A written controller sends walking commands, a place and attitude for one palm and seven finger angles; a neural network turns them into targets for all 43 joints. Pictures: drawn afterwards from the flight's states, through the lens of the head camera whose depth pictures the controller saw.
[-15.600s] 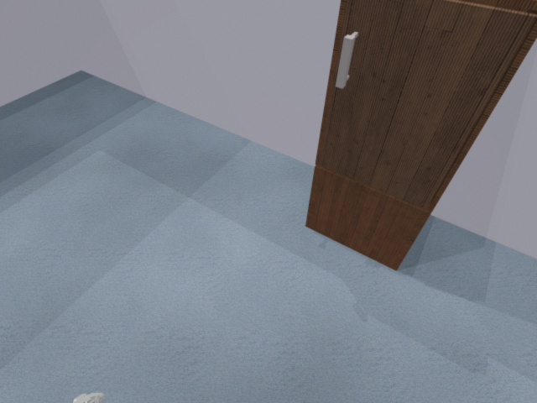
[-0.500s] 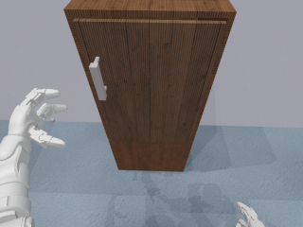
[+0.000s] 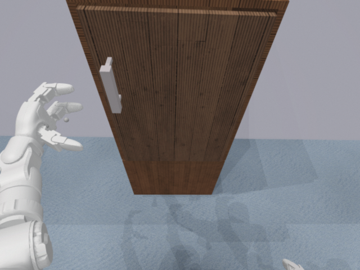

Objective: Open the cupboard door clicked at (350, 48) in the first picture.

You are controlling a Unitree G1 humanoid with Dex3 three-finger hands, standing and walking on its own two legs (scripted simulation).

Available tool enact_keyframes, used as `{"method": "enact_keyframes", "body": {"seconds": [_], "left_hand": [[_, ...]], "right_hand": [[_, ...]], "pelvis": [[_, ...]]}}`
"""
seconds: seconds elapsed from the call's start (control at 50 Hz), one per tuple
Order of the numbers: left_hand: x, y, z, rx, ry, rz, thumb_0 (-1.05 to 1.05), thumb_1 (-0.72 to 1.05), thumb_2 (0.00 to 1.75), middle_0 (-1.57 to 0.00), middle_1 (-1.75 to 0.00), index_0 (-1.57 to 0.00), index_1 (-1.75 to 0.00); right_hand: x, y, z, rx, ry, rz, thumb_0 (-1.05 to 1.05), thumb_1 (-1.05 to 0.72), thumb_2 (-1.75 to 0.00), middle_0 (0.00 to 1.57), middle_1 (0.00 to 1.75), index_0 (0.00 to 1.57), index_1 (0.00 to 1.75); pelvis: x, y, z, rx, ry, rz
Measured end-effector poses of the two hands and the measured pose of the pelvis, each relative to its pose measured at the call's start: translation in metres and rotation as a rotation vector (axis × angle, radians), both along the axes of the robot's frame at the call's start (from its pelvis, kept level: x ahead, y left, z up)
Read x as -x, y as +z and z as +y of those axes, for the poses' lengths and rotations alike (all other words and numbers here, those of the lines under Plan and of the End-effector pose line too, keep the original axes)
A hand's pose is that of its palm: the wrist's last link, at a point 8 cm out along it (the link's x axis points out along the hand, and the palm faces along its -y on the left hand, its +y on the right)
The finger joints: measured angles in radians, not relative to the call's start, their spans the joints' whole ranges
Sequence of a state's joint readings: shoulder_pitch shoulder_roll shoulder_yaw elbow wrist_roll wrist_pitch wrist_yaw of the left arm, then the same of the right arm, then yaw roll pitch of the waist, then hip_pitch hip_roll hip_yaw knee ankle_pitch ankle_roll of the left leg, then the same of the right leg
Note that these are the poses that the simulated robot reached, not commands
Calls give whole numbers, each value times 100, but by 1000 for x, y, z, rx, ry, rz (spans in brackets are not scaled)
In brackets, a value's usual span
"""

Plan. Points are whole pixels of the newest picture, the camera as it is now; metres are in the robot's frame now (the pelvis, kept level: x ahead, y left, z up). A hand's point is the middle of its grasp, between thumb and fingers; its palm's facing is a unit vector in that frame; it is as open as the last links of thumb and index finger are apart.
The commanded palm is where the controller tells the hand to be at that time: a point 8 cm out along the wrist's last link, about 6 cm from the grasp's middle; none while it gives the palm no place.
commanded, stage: move the hooked fingers beside the handle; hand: left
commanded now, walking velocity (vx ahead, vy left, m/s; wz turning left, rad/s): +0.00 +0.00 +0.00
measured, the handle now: (113, 86) +0.53 +0.18 +0.10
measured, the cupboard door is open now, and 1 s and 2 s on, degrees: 0 0 0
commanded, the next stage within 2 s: slide the fingers in behind the handle in 1.44 s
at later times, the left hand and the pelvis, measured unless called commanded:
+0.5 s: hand (88, 99) +0.47 +0.22 +0.10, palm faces +0.01 -1.00 +0.01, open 14.0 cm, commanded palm +0.45 +0.27 +0.10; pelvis +0.00 +0.00 -0.01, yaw -1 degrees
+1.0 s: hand (90, 95) +0.49 +0.22 +0.10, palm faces +0.02 -1.00 +0.01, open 13.8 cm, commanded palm +0.47 +0.27 +0.10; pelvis +0.00 -0.01 -0.01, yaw +0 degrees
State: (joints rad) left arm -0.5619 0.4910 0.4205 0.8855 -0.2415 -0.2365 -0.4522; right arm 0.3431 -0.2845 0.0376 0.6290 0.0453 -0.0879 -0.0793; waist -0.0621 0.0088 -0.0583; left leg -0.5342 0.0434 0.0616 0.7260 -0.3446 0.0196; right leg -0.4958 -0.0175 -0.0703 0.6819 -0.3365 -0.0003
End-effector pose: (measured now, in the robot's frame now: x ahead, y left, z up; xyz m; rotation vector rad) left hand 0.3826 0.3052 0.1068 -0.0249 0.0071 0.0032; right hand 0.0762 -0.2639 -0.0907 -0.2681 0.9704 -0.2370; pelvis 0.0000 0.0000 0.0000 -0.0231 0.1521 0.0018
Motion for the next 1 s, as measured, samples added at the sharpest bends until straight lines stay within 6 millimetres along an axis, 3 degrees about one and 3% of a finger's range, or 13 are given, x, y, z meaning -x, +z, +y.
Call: {"method": "enact_keyframes", "body": {"seconds": [0.14, 0.3, 0.5, 0.72, 0.84, 1.0], "left_hand": [[-15, -5, 0, -5, 8, 12, -1, -50, 30, -30, -120, -30, -120], [-39, -4, -14, -3, -9, 12, -1, -50, 30, -30, -120, -30, -120], [-69, -4, -29, -10, 4, 12, -1, -50, 30, -30, -120, -30, -120], [-82, -4, -29, -22, 17, 23, -1, -50, 30, -33, -122, -34, -124], [-81, -5, -30, -14, 17, 18, -1, -50, 30, -32, -121, -33, -124], [-82, -5, -30, -13, 15, 21, -1, -50, 30, -31, -122, -33, -124]], "right_hand": [[6, -4, 6, 0, 0, 44, 1, -90, -90, 21, 30, 20, 30], [19, -10, 9, -4, -15, 107, 1, -90, -90, 21, 30, 20, 30], [48, -16, 4, -13, -71, 198, 1, -90, -90, 21, 30, 20, 30], [78, -17, -8, -4, -116, 302, 1, -90, -90, 21, 30, 20, 30], [79, -16, -13, 1, -119, 313, 1, -91, -90, 21, 30, 20, 30], [65, -17, -15, 5, -99, 288, 1, -91, -90, 21, 30, 20, 30]], "pelvis": [[0, -2, 5, 5, 3, 19], [-1, -5, 8, 8, 5, 42], [-3, -8, 4, 6, -11, 76], [-4, -10, -4, 9, -9, 101], [-4, -10, -7, 10, -9, 105], [-4, -12, -8, 12, -1, 111]]}}
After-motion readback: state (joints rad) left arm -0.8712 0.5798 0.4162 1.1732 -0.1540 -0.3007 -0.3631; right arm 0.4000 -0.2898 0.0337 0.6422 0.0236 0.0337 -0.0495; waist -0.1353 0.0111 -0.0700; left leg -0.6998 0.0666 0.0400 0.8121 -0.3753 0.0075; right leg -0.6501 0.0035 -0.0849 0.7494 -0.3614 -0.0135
